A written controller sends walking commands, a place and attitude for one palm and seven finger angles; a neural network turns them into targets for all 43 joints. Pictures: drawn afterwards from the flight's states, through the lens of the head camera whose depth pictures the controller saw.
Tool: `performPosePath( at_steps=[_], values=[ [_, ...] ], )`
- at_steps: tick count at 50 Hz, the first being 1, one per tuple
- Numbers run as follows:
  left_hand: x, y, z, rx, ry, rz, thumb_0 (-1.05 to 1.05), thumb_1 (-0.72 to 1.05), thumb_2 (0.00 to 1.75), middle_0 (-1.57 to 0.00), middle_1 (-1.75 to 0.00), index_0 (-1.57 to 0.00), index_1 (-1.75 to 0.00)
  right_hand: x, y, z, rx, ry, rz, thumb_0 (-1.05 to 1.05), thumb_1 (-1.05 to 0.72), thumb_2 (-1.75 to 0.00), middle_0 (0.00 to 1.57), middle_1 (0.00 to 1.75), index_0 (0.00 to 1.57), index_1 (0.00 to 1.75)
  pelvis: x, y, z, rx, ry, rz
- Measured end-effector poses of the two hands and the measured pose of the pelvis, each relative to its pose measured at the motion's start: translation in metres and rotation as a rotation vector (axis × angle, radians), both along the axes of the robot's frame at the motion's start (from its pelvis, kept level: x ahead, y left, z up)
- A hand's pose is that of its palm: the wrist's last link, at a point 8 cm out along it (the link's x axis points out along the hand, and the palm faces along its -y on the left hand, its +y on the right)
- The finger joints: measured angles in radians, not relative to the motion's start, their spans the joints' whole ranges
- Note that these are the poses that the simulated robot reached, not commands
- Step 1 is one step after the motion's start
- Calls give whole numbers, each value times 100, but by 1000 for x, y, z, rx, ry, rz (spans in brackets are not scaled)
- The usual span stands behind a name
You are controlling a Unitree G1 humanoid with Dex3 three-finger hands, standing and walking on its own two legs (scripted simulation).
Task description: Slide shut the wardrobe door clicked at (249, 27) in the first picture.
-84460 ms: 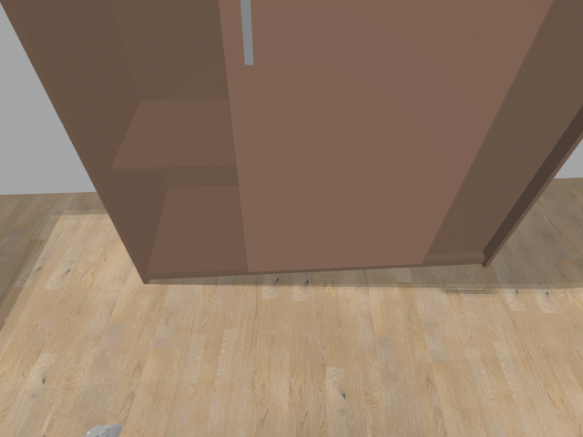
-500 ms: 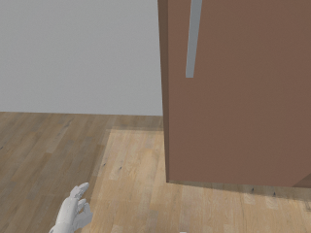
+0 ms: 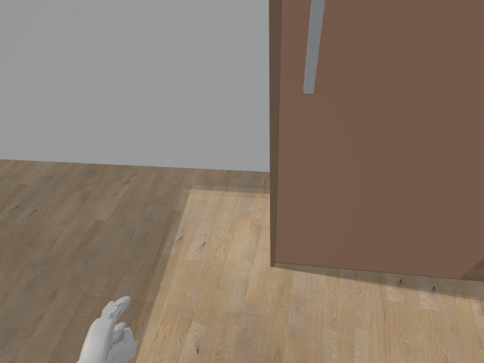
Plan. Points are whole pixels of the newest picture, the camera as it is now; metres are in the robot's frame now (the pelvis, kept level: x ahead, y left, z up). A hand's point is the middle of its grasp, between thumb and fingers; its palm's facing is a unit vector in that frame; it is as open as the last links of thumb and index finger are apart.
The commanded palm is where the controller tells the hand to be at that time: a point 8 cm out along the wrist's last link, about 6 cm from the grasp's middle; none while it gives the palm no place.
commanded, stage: stop stepping back and stand still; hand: right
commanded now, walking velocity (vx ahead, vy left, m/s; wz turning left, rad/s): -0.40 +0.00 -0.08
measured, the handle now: (315, 18) +0.59 -0.12 +0.28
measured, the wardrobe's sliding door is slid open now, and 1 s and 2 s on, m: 0.00 0.00 0.00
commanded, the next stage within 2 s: let the arm hang, fingers relaxed in 1.38 s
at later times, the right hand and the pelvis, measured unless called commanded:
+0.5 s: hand out of the picture +0.08 -0.28 +0.17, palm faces +0.47 +0.81 -0.34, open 7.5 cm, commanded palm +0.01 -0.31 +0.18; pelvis -0.13 -0.01 +0.00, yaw -1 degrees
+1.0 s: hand out of the picture +0.04 -0.31 +0.17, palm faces +0.49 +0.76 -0.43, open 7.5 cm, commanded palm -0.02 -0.34 +0.18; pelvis -0.14 -0.03 +0.00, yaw -5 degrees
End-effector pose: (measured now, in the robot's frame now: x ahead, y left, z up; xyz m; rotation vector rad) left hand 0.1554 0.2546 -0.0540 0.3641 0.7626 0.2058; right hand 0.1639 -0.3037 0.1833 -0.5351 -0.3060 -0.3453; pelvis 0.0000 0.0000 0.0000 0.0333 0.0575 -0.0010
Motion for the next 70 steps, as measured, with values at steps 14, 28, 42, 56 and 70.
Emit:
performPosePath(
  at_steps=[14, 28, 42, 56, 70],
  values=[
    [-98, -25, -3, -90, -31, -32, 1, 90, 89, -21, -30, -20, -30, -111, 4, 12, -20, 10, 1, 1, -88, -90, 22, 30, 21, 30, -89, 1, 4, -16, -62, 3],
    [-154, -37, -4, -119, -87, -17, 1, 90, 89, -21, -30, -20, -30, -145, -5, -2, 33, -21, -28, 2, -89, -90, 21, 30, 20, 30, -131, -6, -1, -27, -106, -32],
    [-148, -43, -14, -47, -58, -43, 1, 90, 89, -21, -30, -20, -30, -174, -45, -6, 58, -71, -149, 1, -88, -90, 21, 30, 21, 30, -144, -30, -10, -38, -112, -67],
    [-114, -93, -16, -135, -37, -121, 1, 90, 89, -21, -30, -20, -30, -163, -58, -2, 16, 0, -130, 1, -88, -90, 21, 30, 21, 30, -128, -49, -1, -32, -93, -74],
    [-88, -96, -2, -147, -88, -130, 1, 90, 89, -21, -30, -20, -30, -145, -52, -1, 5, 80, -92, 1, -88, -90, 21, 30, 21, 30, -121, -50, 7, -30, -72, -67]
  ],
)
